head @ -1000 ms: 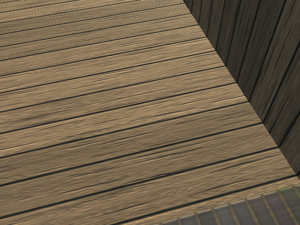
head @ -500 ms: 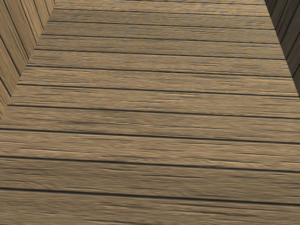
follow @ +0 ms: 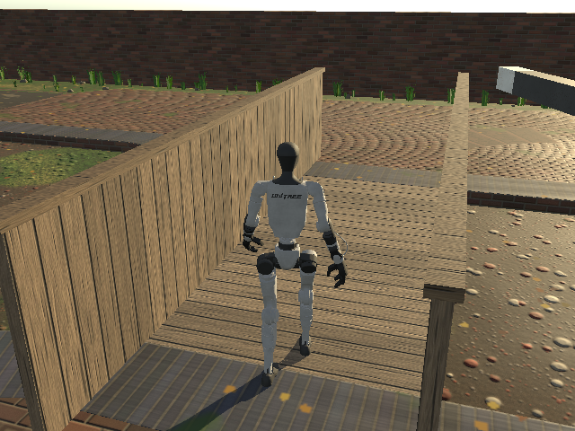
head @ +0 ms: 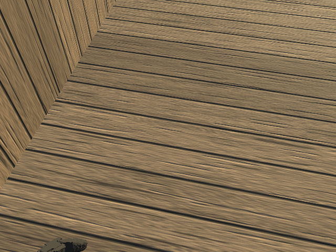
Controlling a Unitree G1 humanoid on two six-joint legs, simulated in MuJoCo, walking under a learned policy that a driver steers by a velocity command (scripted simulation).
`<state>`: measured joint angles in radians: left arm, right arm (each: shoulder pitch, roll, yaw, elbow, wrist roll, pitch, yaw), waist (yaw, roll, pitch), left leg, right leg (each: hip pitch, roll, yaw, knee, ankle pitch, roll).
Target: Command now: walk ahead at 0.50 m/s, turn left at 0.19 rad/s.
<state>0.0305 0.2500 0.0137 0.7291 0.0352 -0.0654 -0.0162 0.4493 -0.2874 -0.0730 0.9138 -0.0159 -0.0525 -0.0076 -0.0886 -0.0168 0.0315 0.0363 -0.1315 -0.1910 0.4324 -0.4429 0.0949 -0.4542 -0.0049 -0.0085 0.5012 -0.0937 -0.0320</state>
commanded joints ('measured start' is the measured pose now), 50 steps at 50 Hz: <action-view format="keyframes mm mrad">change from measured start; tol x16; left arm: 1 426 302 91 43 28 -19 29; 5 214 106 52 46 -17 0 1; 26 425 96 71 48 -41 6 13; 45 -66 56 36 -96 6 61 -71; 50 354 147 81 34 37 33 -23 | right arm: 1 74 -34 -1 -83 32 -26 6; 19 -467 -35 50 -245 -8 -8 29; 25 -69 -238 -12 -187 -48 -42 -19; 30 -210 -48 25 -185 -17 -31 -9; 50 -15 -123 7 -52 0 -10 -8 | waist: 1 172 -204 -323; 6 77 -54 -2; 22 96 -70 -24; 26 23 297 -254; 28 60 84 -55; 44 40 101 56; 50 227 36 -204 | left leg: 1 -443 16 77 691 260 -18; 2 -595 -11 61 803 -75 -14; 18 -531 151 193 198 360 -139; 23 -201 118 175 3 282 -91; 25 214 499 -268 -128 -19 19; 26 168 585 -516 -198 -107 88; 30 -116 414 -81 -249 183 42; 45 -18 399 351 -233 682 21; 48 36 407 394 2 1106 11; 50 -202 361 427 433 845 -22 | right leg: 1 723 -358 550 -115 -212 -195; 2 690 -398 813 -242 -284 -251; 7 317 -183 360 -288 21 -188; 17 289 -123 288 -301 119 -185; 23 246 -95 349 -59 177 -113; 26 -196 98 78 575 -455 -46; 27 -219 24 106 647 -388 -55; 37 -288 -67 45 540 -62 16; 47 -41 25 -120 113 -117 -92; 50 516 2 11 -16 -142 -180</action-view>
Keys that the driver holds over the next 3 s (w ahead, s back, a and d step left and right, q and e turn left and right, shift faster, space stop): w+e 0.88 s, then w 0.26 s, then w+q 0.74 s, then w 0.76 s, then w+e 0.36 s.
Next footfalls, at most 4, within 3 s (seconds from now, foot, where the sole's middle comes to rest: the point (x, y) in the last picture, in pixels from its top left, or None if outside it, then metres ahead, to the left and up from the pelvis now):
0.48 left None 0.40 0.08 -0.76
1.00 right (219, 219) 0.58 -0.23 -0.76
1.56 left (203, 149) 0.92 -0.22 -0.76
2.08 right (237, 105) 1.18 -0.44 -0.76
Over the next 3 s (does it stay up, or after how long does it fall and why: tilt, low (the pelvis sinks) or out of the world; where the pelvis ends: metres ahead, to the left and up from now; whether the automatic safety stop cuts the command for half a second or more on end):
stays up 1.51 -0.34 0.02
